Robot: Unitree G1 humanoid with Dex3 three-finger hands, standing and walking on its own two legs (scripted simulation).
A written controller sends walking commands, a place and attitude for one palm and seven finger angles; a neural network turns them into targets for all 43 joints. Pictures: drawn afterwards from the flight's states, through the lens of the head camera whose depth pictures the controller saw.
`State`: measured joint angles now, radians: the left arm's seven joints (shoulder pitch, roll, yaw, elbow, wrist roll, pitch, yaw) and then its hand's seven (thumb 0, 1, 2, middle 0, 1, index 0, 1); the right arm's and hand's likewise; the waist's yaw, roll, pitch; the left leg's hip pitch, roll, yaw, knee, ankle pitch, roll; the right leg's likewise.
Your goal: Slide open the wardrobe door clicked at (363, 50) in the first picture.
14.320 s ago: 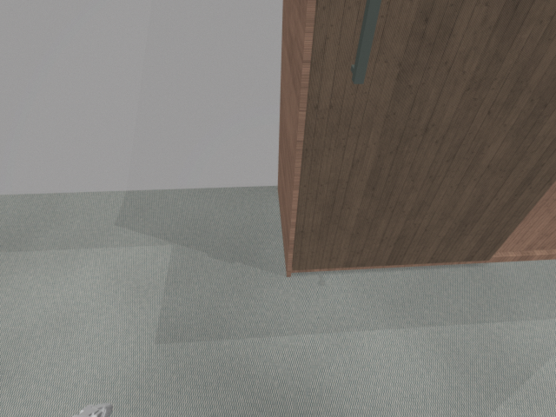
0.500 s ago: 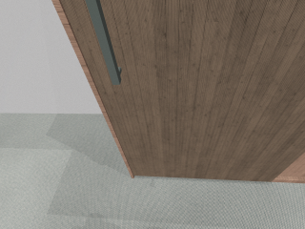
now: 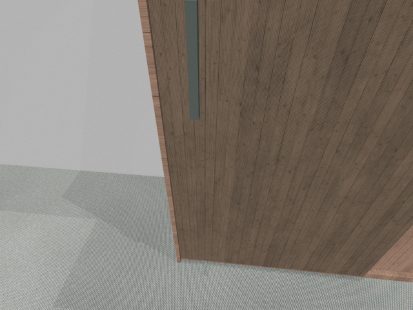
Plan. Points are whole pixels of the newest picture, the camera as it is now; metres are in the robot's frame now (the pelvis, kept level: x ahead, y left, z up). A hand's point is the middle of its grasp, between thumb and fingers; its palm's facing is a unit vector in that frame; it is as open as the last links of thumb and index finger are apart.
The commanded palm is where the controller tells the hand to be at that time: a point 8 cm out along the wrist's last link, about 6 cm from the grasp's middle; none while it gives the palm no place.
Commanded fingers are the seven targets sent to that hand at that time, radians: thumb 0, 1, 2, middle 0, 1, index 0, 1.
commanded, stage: come to a stop and stand still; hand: left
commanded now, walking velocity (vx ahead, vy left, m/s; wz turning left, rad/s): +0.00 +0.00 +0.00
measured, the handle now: (194, 63) +0.54 +0.06 +0.27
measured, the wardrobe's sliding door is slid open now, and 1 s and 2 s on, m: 0.00 0.00 0.00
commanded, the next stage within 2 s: look again from close up in 0.82 s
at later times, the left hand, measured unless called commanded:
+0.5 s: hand out of the picture +0.01 +0.25 -0.15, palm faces +0.02 -0.96 -0.29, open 7.4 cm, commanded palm none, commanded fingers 0.00 0.90 0.90 -0.20 -0.30 -0.20 -0.30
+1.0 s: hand out of the picture +0.01 +0.29 -0.14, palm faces -0.01 -0.94 -0.34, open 7.4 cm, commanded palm none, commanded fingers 0.00 0.90 0.90 -0.20 -0.30 -0.20 -0.30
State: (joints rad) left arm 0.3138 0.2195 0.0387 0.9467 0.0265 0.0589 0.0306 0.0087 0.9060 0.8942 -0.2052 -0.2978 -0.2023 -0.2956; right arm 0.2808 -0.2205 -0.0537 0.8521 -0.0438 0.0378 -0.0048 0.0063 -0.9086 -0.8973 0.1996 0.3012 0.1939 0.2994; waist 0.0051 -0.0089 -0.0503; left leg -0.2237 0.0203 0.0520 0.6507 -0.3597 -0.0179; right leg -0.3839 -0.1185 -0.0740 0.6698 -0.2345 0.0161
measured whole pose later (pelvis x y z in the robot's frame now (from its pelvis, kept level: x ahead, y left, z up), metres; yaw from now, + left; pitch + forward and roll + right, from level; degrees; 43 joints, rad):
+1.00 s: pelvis -0.05 +0.04 +0.02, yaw +1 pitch -2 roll +0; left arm 0.23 0.33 0.01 1.00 0.03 0.01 0.00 0.01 0.90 0.89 -0.21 -0.30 -0.20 -0.30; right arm 0.20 -0.32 -0.03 1.01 -0.02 0.00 0.02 0.01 -0.90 -0.90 0.20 0.30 0.20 0.30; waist -0.01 0.00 0.00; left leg -0.26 -0.03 0.03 0.48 -0.19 0.04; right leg -0.26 -0.05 0.00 0.46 -0.17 0.03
